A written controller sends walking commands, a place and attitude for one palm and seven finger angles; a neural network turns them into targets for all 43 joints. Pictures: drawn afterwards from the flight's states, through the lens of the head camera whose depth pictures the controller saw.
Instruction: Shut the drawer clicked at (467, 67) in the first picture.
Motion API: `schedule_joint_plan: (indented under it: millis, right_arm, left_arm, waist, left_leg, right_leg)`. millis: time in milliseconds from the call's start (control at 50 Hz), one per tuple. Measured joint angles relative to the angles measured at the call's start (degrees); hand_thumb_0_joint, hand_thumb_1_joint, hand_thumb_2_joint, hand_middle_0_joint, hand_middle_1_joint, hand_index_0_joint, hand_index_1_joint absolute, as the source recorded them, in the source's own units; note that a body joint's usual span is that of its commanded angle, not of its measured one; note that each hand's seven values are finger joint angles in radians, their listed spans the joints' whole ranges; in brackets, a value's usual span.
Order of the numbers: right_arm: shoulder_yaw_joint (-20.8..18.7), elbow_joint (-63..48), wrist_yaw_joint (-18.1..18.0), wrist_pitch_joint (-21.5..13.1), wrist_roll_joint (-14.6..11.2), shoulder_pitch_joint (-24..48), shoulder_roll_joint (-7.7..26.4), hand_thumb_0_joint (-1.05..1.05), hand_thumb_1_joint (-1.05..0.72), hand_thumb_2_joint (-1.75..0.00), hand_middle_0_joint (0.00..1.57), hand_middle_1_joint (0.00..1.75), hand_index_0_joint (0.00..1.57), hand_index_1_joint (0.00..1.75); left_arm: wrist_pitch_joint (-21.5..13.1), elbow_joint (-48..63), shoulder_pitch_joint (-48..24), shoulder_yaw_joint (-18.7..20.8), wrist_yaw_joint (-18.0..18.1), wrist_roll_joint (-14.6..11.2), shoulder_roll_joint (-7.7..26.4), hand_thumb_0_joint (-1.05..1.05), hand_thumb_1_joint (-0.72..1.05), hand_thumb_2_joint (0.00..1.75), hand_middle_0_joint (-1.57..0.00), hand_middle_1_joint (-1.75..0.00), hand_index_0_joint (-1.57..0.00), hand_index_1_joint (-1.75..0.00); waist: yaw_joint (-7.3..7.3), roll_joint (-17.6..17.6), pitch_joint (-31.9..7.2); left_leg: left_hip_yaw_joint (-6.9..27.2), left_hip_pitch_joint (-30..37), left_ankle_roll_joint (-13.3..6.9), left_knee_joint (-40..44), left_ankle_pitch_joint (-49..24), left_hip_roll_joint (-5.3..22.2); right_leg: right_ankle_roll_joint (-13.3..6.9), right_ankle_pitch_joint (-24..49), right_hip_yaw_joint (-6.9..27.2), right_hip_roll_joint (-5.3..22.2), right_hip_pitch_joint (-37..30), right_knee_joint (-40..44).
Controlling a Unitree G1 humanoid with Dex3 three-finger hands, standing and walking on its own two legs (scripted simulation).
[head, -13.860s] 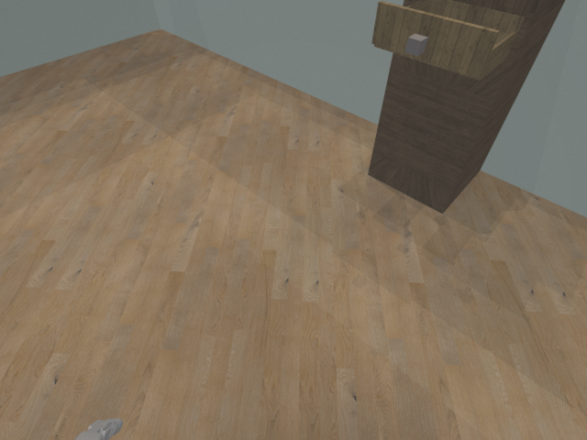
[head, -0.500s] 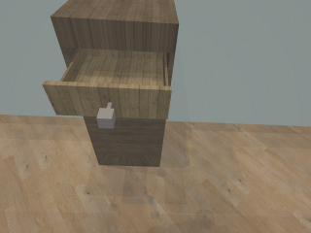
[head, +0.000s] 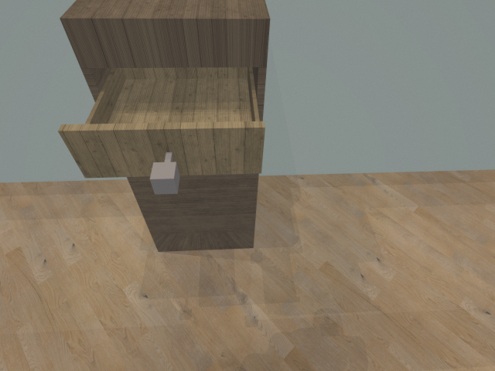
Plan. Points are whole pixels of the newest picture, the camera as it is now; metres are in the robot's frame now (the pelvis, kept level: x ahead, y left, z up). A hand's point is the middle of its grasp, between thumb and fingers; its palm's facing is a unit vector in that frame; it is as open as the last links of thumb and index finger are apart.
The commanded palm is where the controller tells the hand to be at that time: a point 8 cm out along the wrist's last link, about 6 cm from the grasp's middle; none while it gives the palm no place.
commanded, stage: come to a stop and stand still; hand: left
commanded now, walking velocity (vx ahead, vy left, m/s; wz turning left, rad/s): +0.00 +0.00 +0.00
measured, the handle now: (166, 169) +0.46 +0.18 +0.05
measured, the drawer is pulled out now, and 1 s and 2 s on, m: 0.23 0.23 0.23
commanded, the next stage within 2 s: look again from close up in 0.54 s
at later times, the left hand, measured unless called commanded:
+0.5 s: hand out of the picture -0.06 +0.12 -0.17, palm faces +0.06 -0.99 -0.16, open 7.4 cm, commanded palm none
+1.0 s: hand out of the picture +0.01 +0.12 -0.17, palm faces +0.03 -0.98 -0.18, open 7.3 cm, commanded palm none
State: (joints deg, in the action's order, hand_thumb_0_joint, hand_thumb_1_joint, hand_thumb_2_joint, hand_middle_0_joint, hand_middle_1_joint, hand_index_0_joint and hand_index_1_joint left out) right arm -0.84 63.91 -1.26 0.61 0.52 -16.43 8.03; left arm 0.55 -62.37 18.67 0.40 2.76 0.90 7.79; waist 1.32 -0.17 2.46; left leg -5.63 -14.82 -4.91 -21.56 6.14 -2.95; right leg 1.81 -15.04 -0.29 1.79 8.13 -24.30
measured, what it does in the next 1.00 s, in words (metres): stands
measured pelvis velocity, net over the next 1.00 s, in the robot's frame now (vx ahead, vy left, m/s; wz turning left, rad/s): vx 0.03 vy -0.04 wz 0.00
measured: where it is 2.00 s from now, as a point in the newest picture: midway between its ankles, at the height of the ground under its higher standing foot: outside the picture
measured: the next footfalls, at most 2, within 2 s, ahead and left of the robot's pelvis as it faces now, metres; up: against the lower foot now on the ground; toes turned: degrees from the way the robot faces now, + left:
none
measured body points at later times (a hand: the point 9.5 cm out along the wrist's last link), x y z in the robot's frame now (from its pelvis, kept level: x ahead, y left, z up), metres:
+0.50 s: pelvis +0.00 -0.02 +0.00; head +0.01 -0.02 +0.45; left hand -0.06 +0.18 -0.16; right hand +0.00 -0.24 -0.16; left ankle +0.07 +0.06 -0.74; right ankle -0.02 -0.14 -0.74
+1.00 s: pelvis +0.03 -0.04 +0.00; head +0.04 -0.04 +0.45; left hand +0.01 +0.17 -0.16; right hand +0.01 -0.25 -0.16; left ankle +0.07 +0.06 -0.74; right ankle -0.02 -0.14 -0.74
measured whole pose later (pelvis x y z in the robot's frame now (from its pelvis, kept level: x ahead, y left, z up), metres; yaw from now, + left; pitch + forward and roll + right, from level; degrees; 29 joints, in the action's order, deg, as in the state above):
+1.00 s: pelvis +0.03 -0.04 +0.00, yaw +0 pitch -1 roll +0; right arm 0.5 66.1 -1.8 0.0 0.5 -15.7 7.6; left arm -1.0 -63.1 18.5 -0.3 2.8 0.5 6.3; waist 0.7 -0.2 2.0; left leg -4.4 -13.9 -2.0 -23.2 8.9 -0.7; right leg -1.2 -17.2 -1.1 -0.6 6.2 -23.9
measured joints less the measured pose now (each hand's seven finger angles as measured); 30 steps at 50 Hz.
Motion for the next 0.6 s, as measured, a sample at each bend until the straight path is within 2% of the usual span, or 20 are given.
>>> schedule_joint_plan:
  millis: [240,400,600]
  right_arm:
    - [-0.19,0.22,0.04,0.73,-0.02,1.2,0.31,0.0,-0.91,-0.9,0.2,0.3,0.2,0.3]
    - [0.08,0.51,-0.16,0.51,-0.08,1.05,0.33,0.01,-0.92,-0.9,0.2,0.3,0.2,0.3]
    - [0.73,1.32,-0.15,0.18,-0.03,0.02,-0.61,0.01,-0.92,-0.9,0.2,0.3,0.2,0.3]
  left_arm:
    - [-0.37,-1.95,4.77,-0.5,-0.24,0.25,-1.67,0.01,0.91,0.9,-0.2,-0.3,-0.2,-0.3]
    - [-0.77,-2.59,5.81,-0.64,-0.14,0.09,-1.89,0.01,0.91,0.9,-0.2,-0.3,-0.2,-0.3]
    - [-1.4,-1.45,3.44,-0.65,-0.08,-0.13,-1.89,0.0,0.91,0.9,-0.2,-0.3,-0.2,-0.3]
  waist:
    - [-1.38,0.2,-0.8]
    - [-1.32,-0.07,-1.32]
    - [-0.97,-0.18,-1.26]
  left_leg:
    - [1.17,-0.68,1.1,0.6,-1.06,0.5]
    - [1.41,-0.96,1.54,-0.46,-0.4,1.26]
    - [1.63,-1.02,2.11,-1.2,0.51,1.78]
  right_leg:
    - [-0.96,0.41,-1.12,-0.64,0.63,0.09]
    - [-1.57,0.08,-1.26,-1.41,0.53,-0.1]
    - [-2.27,-0.67,-1.38,-1.95,0.34,-0.29]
